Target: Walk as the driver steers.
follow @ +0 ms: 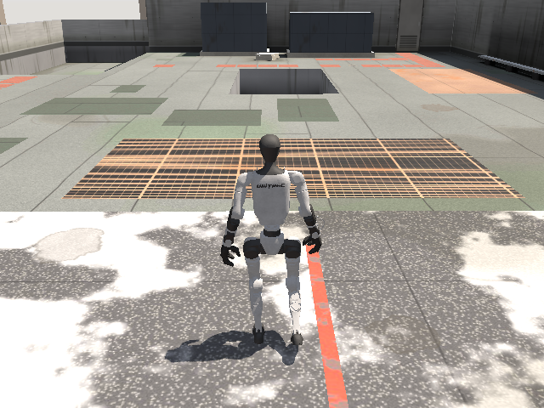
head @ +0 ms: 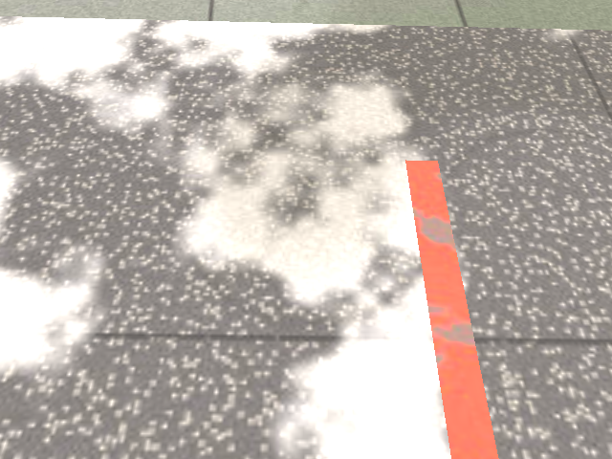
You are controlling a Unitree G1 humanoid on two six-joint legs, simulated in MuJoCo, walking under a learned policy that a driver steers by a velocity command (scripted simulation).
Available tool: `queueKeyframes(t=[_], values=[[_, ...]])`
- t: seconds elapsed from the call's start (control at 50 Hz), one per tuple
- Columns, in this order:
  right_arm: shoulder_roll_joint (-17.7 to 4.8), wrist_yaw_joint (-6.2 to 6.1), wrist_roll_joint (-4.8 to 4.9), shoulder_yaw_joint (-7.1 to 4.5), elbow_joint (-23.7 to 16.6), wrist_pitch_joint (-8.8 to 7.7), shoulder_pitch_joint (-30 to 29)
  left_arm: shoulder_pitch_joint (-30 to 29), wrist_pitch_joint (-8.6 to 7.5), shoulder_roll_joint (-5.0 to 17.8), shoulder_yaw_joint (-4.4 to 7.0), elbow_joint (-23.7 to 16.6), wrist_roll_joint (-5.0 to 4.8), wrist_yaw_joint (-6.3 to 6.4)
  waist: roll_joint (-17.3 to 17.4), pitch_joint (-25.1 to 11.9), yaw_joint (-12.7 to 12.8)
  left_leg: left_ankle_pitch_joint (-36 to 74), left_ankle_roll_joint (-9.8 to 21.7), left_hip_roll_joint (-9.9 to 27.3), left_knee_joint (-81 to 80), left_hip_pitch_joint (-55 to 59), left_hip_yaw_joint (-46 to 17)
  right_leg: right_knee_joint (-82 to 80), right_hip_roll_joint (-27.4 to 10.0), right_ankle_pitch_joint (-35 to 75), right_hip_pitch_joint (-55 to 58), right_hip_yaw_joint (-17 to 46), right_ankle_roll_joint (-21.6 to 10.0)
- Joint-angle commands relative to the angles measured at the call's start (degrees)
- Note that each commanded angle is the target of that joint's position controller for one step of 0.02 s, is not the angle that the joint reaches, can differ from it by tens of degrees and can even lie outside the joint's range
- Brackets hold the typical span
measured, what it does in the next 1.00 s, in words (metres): walks ahead: right foot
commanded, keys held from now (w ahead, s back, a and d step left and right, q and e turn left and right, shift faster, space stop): no key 0.60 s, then w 0.40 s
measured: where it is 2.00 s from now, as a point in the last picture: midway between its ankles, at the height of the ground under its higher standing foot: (307, 362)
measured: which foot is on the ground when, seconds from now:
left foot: down 0.00-0.86, up 0.88-1.00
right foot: up 0.00-0.30, down 0.32-1.00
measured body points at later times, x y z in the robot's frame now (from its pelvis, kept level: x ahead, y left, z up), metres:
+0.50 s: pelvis +0.14 -0.03 +0.00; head +0.16 -0.03 +0.45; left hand +0.27 +0.22 -0.13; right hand +0.19 -0.28 -0.16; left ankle +0.07 +0.08 -0.74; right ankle +0.22 -0.13 -0.74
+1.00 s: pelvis +0.23 -0.06 +0.00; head +0.24 -0.07 +0.45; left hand +0.26 +0.20 -0.13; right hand +0.27 -0.32 -0.14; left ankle +0.16 +0.08 -0.64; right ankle +0.23 -0.14 -0.73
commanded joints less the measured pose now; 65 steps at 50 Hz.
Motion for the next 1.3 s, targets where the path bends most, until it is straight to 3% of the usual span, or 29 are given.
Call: queueKeyframes(t=[0.02, 0.1, 0.16, 0.24, 0.3, 0.32, 0.34, 0.36, 0.38, 0.4, 0.48, 0.6, 0.62, 0.68, 0.72, 0.76, 0.78, 0.82, 0.84, 0.86, 0.88, 0.9, 0.92, 0.94, 0.96, 1.02, 1.1, 1.22, 1.3], values=[[-4.0, 0.19, -1.06, -0.48, -1.2, -0.85, 1.6, 3.3, 0.30, 3.7, 1.56, -2.6, 0.50, 0.76, 4.6, -5.2, 1.5, 30.6, 9.5, 15.3, -13.1, 10.6, -14.3, -0.4, -5.0, 3.9, -7.9, 2.0, 0.7], [-6.3, -1.36, -1.23, -0.63, 0.8, -0.52, 2.3, 0.1, 1.81, 2.1, 1.41, -4.0, 1.30, 1.27, 5.1, -4.5, 2.6, 43.2, 9.9, 13.5, -13.6, 8.0, -6.7, -12.4, -4.3, 11.1, -7.9, 0.5, 2.8], [-7.2, -2.26, -0.84, -0.57, 1.7, 0.44, 3.1, -5.4, 2.14, 1.2, 0.82, -5.1, 1.36, 1.04, 5.5, -5.4, 0.8, 40.9, 7.8, 11.4, -13.3, 8.4, -3.3, -25.0, -3.1, 19.5, -4.0, -0.9, 2.9], [-7.4, -2.51, -0.46, -0.48, 3.9, 1.53, 5.1, -9.7, 2.68, 2.7, 0.95, -5.8, 1.18, 0.82, 5.8, -5.1, -1.1, 34.5, 7.9, 12.9, -11.7, 12.2, -5.0, -32.6, -1.9, 20.8, -1.8, -0.6, 2.6], [-6.7, -2.77, 0.54, -0.33, 4.7, 2.34, 3.4, -8.9, 2.34, 3.4, 1.29, -5.3, 1.80, 0.62, 5.1, -4.7, 0.8, 28.1, 6.3, 12.7, -6.1, 13.4, -6.5, -41.0, -0.8, 21.4, 2.7, -1.2, 0.6], [-5.9, -2.81, 0.62, -0.12, 5.2, 2.39, 5.3, -7.3, 2.15, 5.2, 1.84, -4.5, 2.23, 0.74, 3.0, -5.6, 1.0, 23.1, 3.8, 10.1, -3.1, 12.9, -6.4, -45.6, -1.5, 31.9, 7.7, -0.2, -0.6], [-4.9, -2.84, -0.53, 0.10, 5.3, 2.04, 8.4, -5.7, 2.11, 8.5, 2.53, -4.0, 2.60, 1.10, -0.8, -8.3, -1.0, 14.6, 1.5, 6.5, 0.8, 9.6, -5.0, -42.7, -5.9, 50.1, 15.5, 3.7, -2.4], [-1.9, -2.76, -1.00, 0.71, 7.2, 1.88, 15.4, -6.1, 2.64, 8.1, 2.31, -3.4, 2.45, 1.34, -7.2, -11.7, -4.6, -1.1, -1.2, 3.5, 2.4, 2.7, -3.5, -39.4, -10.4, 55.4, 23.9, 7.6, -7.8], [-1.7, -3.13, -0.80, 0.95, 7.5, 2.47, 13.6, -5.8, 3.16, 3.9, 1.47, -3.0, 1.99, 1.07, -7.7, -12.0, -2.7, -10.0, -2.7, 2.7, 3.9, 2.0, -2.7, -40.5, -11.9, 49.1, 22.7, 10.3, -10.3], [-2.7, -3.41, -0.40, 0.77, 6.8, 3.44, 10.8, -7.1, 3.47, 2.5, 1.07, -2.8, 1.74, 0.81, -7.0, -10.6, -2.6, -11.6, -3.1, 2.9, 2.9, 2.0, -3.1, -42.3, -11.6, 39.5, 19.6, 11.4, -10.0], [-4.9, -4.07, -0.42, 0.29, 8.0, 6.39, 8.6, -13.1, 3.52, 4.3, 1.48, -3.7, 1.29, 0.32, -2.6, -5.6, -2.9, -7.1, -2.2, 3.4, -2.3, 6.5, -3.3, -42.3, -4.7, 27.4, 10.8, 5.0, -4.1], [-3.6, -3.85, -0.28, 0.51, 9.7, 5.76, 8.1, -11.6, 3.86, 3.4, 1.63, -1.2, 1.10, 1.02, 0.7, -6.2, -1.4, -1.2, -2.2, 4.2, -2.3, 6.8, -3.5, -38.9, -2.9, 33.6, 14.7, 2.5, -4.3], [-2.8, -3.83, -0.27, 0.65, 10.5, 5.78, 9.3, -10.9, 4.12, 2.9, 1.55, -0.4, 1.06, 1.08, 0.7, -6.8, -1.7, -6.2, -2.0, 3.9, -3.0, 7.0, -3.1, -39.4, -2.3, 26.9, 15.1, 2.1, -4.2], [-4.2, -4.09, 0.50, 0.22, 10.2, 5.60, 9.1, -11.6, 4.69, 4.0, 2.22, -0.3, 0.22, 1.35, 3.2, 0.2, -1.3, -26.2, 1.6, 5.3, -5.4, 2.4, -5.6, -39.5, 0.3, -5.4, 8.2, 0.7, -3.7], [-5.5, -4.28, 0.94, -0.12, 10.3, 4.05, 12.3, -15.1, 3.25, 3.2, 2.07, -1.6, 0.01, 1.04, 5.4, 5.3, -3.1, -30.5, 5.0, 10.1, -10.2, 5.0, -12.7, -35.9, 2.4, -6.7, -0.7, -1.3, -2.7], [-9.1, -4.31, 1.28, -1.22, 10.7, 2.29, 12.9, -17.6, 1.21, 1.8, 1.79, -2.8, -0.21, -0.03, 11.2, 9.1, -2.8, -22.5, 8.6, 19.3, -14.1, 12.1, -22.7, -28.4, 2.9, 3.4, -10.0, -5.4, -2.0], [-8.6, -4.27, 1.29, -1.30, 10.6, 1.62, 12.5, -17.3, 0.50, 1.8, 1.82, -2.8, 0.05, -0.51, 11.0, 9.0, -2.3, -14.5, 9.2, 21.2, -12.5, 14.5, -23.3, -27.1, 1.6, 3.8, -11.6, -4.8, -2.4], [-7.3, -3.79, 1.54, -1.12, 10.2, 1.10, 11.9, -13.7, -0.22, 1.5, 2.03, -1.7, -0.33, -1.28, 9.3, 7.2, -0.2, -3.8, 7.6, 19.8, -8.3, 15.3, -19.1, -30.7, 1.5, 3.9, -6.5, -5.8, -3.4], [-7.2, -3.45, 1.53, -0.97, 9.1, 1.12, 8.9, -8.1, -0.24, 2.1, 2.61, 0.2, -0.61, -1.44, 8.5, 5.2, 3.0, 2.4, 5.5, 16.3, -4.6, 10.1, -14.4, -35.3, 3.1, 5.3, 4.7, -6.7, -4.3], [-7.0, -3.20, 1.37, -0.88, 7.9, 0.95, 6.6, -0.8, -0.16, 4.8, 3.94, 2.6, -0.50, -1.46, 5.6, 1.8, 6.2, 11.1, 2.9, 11.5, 4.9, 4.0, -9.2, -38.3, 2.2, 8.4, 16.7, -2.5, -5.8], [-3.4, -3.09, 1.26, 0.02, 6.0, 0.42, 6.9, 6.8, -0.19, 10.8, 5.68, 4.4, -0.48, -1.46, -7.9, -2.2, 7.5, 9.5, -2.2, 2.4, 24.9, -9.3, -0.3, -45.8, -7.5, 6.5, 29.6, 17.0, -12.1], [-2.0, -3.08, 0.86, 0.51, 5.1, -0.28, 6.8, 12.3, -0.24, 9.8, 4.73, 5.4, 0.00, -2.01, -14.0, -7.2, 8.6, -21.9, -2.9, -0.7, 41.0, -18.5, -4.8, -56.0, -18.5, 6.0, 36.4, 37.7, -17.1], [-4.6, -2.56, 2.30, -0.46, 4.2, -0.70, 4.5, 7.3, -0.75, 6.0, 2.99, 4.6, 0.59, -1.97, -7.4, -3.5, 5.5, -21.7, -0.9, 2.8, 48.1, -22.8, -9.6, -55.5, -19.8, 3.7, 31.9, 36.0, -15.4], [-4.9, -2.22, 3.07, -0.68, 4.2, -0.70, 4.0, 1.7, -0.92, 4.3, 2.12, 2.7, 0.71, -2.05, -3.9, -0.8, 3.3, -16.4, 0.7, 5.6, 48.6, -22.8, -9.2, -56.1, -17.8, 4.0, 26.7, 28.6, -13.2], [-4.4, -2.27, 2.88, -0.94, 4.4, -0.58, 3.9, -0.8, -0.96, 3.2, 1.44, 1.9, 0.78, -2.16, -1.1, 0.9, 2.1, -11.5, 1.4, 7.8, 45.7, -22.2, -8.5, -57.7, -15.6, 4.7, 22.8, 22.4, -11.6], [-3.7, -2.74, 1.81, -1.96, 5.2, 0.82, 5.5, -0.7, -0.48, 2.6, 0.60, 2.1, 1.39, -1.61, -2.7, 1.7, -0.1, -5.0, 0.3, 10.1, 37.0, -15.9, -6.4, -60.9, -10.2, 10.6, 16.6, 11.1, -8.7], [-2.5, -2.92, 0.99, -2.09, 2.2, 1.49, -2.2, 3.2, -0.21, 5.9, 1.02, 2.8, 1.60, 0.01, -1.5, 3.4, 1.1, 2.1, -2.8, 10.0, 25.0, -20.7, -5.1, -63.1, -10.5, 15.0, 17.2, 8.0, -9.6], [-2.1, -1.67, 1.32, -1.24, -0.9, 1.26, -12.1, 6.4, 0.20, 6.6, 1.59, 3.4, 0.78, 0.55, -2.5, 4.9, 3.3, 10.2, -3.6, 7.7, 10.0, -17.9, -3.3, -63.3, -10.6, 16.6, 18.1, 3.3, -8.9], [-3.0, -0.43, 1.68, -0.91, -2.8, 0.61, -15.1, 7.2, 0.80, 7.0, 2.24, 4.2, 0.18, 0.60, -2.9, 5.6, 3.0, 6.9, -1.5, 7.3, 5.4, -16.5, -3.7, -60.2, -13.2, 18.4, 22.9, 2.4, -8.1]])
Velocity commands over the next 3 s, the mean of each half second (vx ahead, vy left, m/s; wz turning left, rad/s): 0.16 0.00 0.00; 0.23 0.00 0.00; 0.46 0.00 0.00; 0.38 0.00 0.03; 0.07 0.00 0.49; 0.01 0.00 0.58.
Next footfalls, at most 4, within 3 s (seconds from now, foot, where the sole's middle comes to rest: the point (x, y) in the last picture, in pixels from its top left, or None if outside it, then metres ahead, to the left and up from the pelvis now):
0.32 right None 0.27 -0.14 -0.77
1.40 left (257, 410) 0.57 0.12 -0.77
1.92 right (352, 295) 0.87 -0.10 -0.77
2.36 left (254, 328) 0.78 0.14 -0.77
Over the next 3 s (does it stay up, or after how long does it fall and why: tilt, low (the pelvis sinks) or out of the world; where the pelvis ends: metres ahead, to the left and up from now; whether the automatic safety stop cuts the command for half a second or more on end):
stays up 0.78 0.02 0.01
